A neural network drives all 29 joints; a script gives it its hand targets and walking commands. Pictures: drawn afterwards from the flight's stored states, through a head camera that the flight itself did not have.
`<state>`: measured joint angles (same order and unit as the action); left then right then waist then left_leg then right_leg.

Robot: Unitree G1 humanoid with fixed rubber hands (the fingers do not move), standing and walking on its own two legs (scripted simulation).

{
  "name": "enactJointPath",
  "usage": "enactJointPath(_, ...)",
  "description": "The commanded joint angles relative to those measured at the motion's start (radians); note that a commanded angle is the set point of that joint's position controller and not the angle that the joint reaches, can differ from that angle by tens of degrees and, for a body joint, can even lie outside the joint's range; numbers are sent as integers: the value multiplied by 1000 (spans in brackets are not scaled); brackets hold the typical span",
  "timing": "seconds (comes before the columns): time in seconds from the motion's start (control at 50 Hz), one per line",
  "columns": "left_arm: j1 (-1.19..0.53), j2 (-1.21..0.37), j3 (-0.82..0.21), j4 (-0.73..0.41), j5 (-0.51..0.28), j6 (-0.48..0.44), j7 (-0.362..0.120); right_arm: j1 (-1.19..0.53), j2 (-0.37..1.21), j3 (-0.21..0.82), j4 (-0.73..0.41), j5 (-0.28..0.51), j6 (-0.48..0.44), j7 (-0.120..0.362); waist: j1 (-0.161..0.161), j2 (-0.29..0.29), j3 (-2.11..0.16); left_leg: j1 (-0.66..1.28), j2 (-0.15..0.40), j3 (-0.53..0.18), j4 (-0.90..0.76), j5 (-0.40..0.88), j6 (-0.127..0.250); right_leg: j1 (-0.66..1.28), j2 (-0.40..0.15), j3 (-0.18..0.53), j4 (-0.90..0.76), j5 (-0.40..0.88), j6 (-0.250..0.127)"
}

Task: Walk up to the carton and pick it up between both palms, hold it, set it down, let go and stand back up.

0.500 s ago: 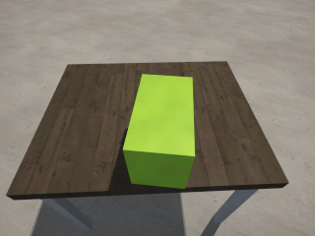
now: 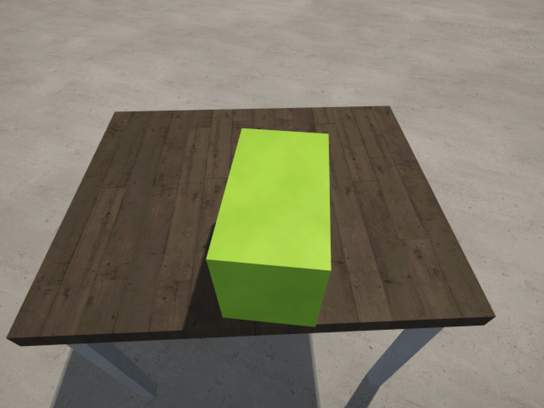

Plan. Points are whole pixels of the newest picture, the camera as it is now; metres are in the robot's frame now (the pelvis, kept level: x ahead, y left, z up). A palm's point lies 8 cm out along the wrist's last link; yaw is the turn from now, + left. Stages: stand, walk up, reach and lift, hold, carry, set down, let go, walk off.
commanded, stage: walk up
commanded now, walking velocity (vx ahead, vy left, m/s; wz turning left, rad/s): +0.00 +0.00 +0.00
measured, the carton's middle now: (277, 223) +0.43 -0.01 +0.00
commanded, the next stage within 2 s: none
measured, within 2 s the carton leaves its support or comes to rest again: neither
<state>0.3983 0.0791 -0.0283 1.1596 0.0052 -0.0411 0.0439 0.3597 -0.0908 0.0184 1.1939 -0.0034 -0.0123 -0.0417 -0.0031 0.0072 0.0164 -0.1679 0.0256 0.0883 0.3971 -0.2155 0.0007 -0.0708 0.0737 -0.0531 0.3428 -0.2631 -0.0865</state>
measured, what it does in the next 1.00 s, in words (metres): steps to the right: right foot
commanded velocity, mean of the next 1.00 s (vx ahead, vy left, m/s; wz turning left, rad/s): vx -0.03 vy -0.03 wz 0.00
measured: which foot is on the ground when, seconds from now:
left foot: down 0.00-0.92, up 0.94-1.00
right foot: down 0.00-0.62, up 0.64-0.90, down 0.92-1.00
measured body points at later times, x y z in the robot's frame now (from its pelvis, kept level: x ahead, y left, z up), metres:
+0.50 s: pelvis +0.00 +0.00 +0.00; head +0.01 -0.01 +0.45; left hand -0.06 +0.19 -0.16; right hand -0.06 -0.19 -0.17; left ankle +0.00 +0.12 -0.74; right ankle -0.05 -0.06 -0.74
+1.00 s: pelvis -0.05 -0.10 -0.01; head -0.06 -0.13 +0.44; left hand -0.04 +0.13 -0.15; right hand -0.09 -0.34 -0.17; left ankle -0.03 +0.08 -0.71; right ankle -0.07 -0.23 -0.74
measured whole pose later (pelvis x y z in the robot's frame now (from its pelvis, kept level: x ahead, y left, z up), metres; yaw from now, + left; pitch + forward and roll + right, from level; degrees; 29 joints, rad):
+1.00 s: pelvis -0.05 -0.10 -0.01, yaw -1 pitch +0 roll +3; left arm 0.31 0.12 0.02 1.03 0.02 0.01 0.02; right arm 0.36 -0.21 -0.06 1.09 -0.04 0.05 -0.03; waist 0.00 0.02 -0.01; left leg -0.36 0.06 -0.01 0.71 -0.41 -0.04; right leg -0.23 -0.07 0.02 0.54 -0.31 0.02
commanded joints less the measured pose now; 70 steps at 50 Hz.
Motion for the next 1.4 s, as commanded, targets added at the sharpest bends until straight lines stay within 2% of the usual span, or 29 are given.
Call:
enactJointPath(0.0, 116, 63, 9, 5, 0, -3, 3, 102, -50, -7, 7, 0, -1, -3, 0, -12, 93, 3, 93, -97, -36, 116, 22, -84, -180, 141, -77, 259, 23)
enactJointPath(0.54, 123, 63, 9, 3, -1, -3, 2, 114, -48, -6, 7, 0, -2, -3, 1, -10, 96, -1, 95, -94, -35, 112, 19, -82, -179, 142, -79, 263, 22)
enactJointPath(0.56, 33, 279, 86, -24, -6, 38, 14, 53, -193, -54, -98, -28, -3, -29, -73, -202, 199, -28, 250, -155, 99, 510, 45, -221, -136, 35, 149, 400, 58)
enactJointPath(0.58, 16, 239, 83, -58, -3, 54, 13, 164, -268, -74, -73, -32, 1, -44, -90, -73, 93, 82, 369, -271, 90, 838, 137, -302, -109, 0, 298, 180, 81)
enactJointPath(0.6, 12, 204, 87, -75, 1, 68, 9, 230, -279, -82, -59, -35, 10, -56, -112, 71, 41, 147, 523, -415, 39, 1092, 259, -401, -44, -45, 527, -242, 97)
enactJointPath(0.62, 6, 192, 94, -94, 14, 82, 2, 267, -285, -91, -57, -32, 14, -69, -102, 117, -38, 111, 590, -455, 1, 1076, 327, -389, -63, 8, 753, -384, 101)
enactJointPath(0.64, -18, 164, 92, -119, 24, 90, -6, 232, -274, -101, -69, -23, 15, -75, -81, 130, -87, 45, 558, -398, -25, 918, 322, -357, -76, 47, 880, -369, 110)
enactJointPath(0.68, -106, 131, 96, -166, 41, 99, -27, 135, -242, -106, -102, -33, 16, -77, -46, 137, -45, -110, 414, -257, -28, 652, 215, -350, -108, 142, 986, -254, 114)
enactJointPath(0.7, -79, 91, 84, -158, 42, 92, -43, 76, -186, -90, -112, -45, 18, -64, -4, 139, -66, -161, 298, -196, -119, -38, 106, -334, -136, 140, 868, -111, 107)
enactJointPath(0.72, -51, 89, 86, -160, 44, 94, -51, -9, -180, -92, -143, -37, 28, -56, 17, 205, -11, -230, 247, -149, -166, -181, 45, -333, -91, 63, 872, -73, 128)
enactJointPath(0.74, -12, 92, 89, -154, 46, 96, -56, -63, -195, -92, -162, -32, 28, -51, 42, 227, 19, -254, 222, -101, -168, -159, 29, -320, -75, 26, 820, -34, 145)
enactJointPath(0.76, 58, 35, 61, -129, 19, 81, -68, -99, -94, -51, -136, 4, 24, -43, 103, 323, 6, -272, 61, 15, -158, -189, 24, -204, -72, 15, 500, -67, 121)
enactJointPath(0.8, -45, 81, 69, -155, 4, 68, -45, -14, -121, -59, -110, -8, 23, -37, 30, 301, 71, -191, 58, 10, -119, -136, 61, -227, -33, -69, 285, -97, 141)
enactJointPath(0.82, -9, 109, 86, -131, -2, 69, -30, 2, -198, -87, -97, -44, 31, -27, 31, 298, 94, -162, 90, -39, -101, -103, 77, -181, -31, -91, 145, -121, 140)
enactJointPath(0.84, 56, 135, 91, -106, -3, 69, -16, 49, -226, -96, -85, -49, 38, -16, 32, 211, 99, -191, 112, -65, -45, -88, 73, -102, -45, -79, 27, -55, 143)
enactJointPath(0.86, 100, 160, 92, -89, 1, 60, -11, 116, -205, -91, -75, -49, 42, -4, 24, 48, 115, -242, 88, -55, 43, -148, 46, -58, -82, -12, -37, -19, 150)
enactJointPath(0.88, 113, 221, 98, -96, 6, 51, -14, 169, -149, -79, -83, -42, 43, 3, 6, -187, 89, -308, 50, -8, 179, -249, -13, -54, -259, 211, -91, -94, 119)
enactJointPath(0.9, 52, 250, 85, -133, 7, 45, -16, 195, -117, -72, -87, -36, 53, 7, -27, -258, 106, -281, -7, -17, 295, -342, -41, -219, -377, 373, -193, -220, 95)
enactJointPath(0.92, -12, 295, 87, -159, 10, 47, -16, 133, -112, -74, -120, -33, 63, 9, 0, -344, 143, -207, -36, -76, 409, -321, -28, -449, -414, 439, -295, -451, 7)
enactJointPath(0.94, -89, 270, 77, -173, 21, 44, -19, 81, -123, -78, -135, -29, 67, 18, -11, -331, 221, -175, -44, -98, 497, -259, -22, -538, -375, 417, -332, -477, -12)
enactJointPath(0.98, -216, 226, 61, -190, 16, 23, -21, 152, -106, -83, -88, -22, 61, 31, -95, -249, 165, -236, -50, -103, 495, -165, -1, -294, -242, 179, -181, -100, 58)
enactJointPath(1.0, -205, 216, 58, -192, 5, 12, -19, 173, -118, -84, -74, -19, 53, 27, -99, -236, 112, -265, -50, -92, 481, -165, 5, -191, -232, 136, -128, 76, 68)
enactJointPath(1.04, -85, 148, 36, -153, -5, -4, -18, 118, -118, -75, -79, -23, 38, 19, -43, -176, 37, -198, -37, -80, 405, -163, 10, -132, -249, 170, -85, 205, 38)
enactJointPath(1.08, -19, 122, 26, -110, -2, -3, -10, 59, -109, -67, -102, -15, 29, 12, -11, -185, 15, -171, -34, -71, 263, -173, 5, -62, -265, 192, -49, 248, -5)
enactJointPath(1.14, 5, 161, 34, -90, 0, 7, 3, 70, -94, -56, -91, -6, 16, -1, -6, -160, -5, -78, -22, -73, 9, -27, -3, -12, -287, 212, 6, 364, -47)
enactJointPath(1.22, 33, 96, 23, -69, -15, 10, -7, 103, -129, -42, -46, -6, -3, -5, 21, 30, -9, 151, 110, -188, -47, 365, 28, -158, -192, 136, 14, 187, 18)
enactJointPath(1.24, 35, 68, 19, -60, -18, 12, -6, 72, -116, -37, -33, -3, -1, -1, 32, 135, 29, 70, 98, -173, -55, 327, 53, -118, -157, 104, -13, 161, 30)
enactJointPath(1.26, 20, 93, 23, -53, -15, 15, -2, 65, -82, -30, -29, -7, -2, 3, 20, 166, 64, 12, 87, -170, -82, 263, 54, -78, -160, 105, -10, 170, 35)
enactJointPath(1.38, 17, 93, 21, 5, -5, 25, -8, 74, -85, -25, -26, -2, -5, -2, 12, 25, 123, -14, 68, -167, -130, 73, 51, -103, -166, 105, -26, 131, 46)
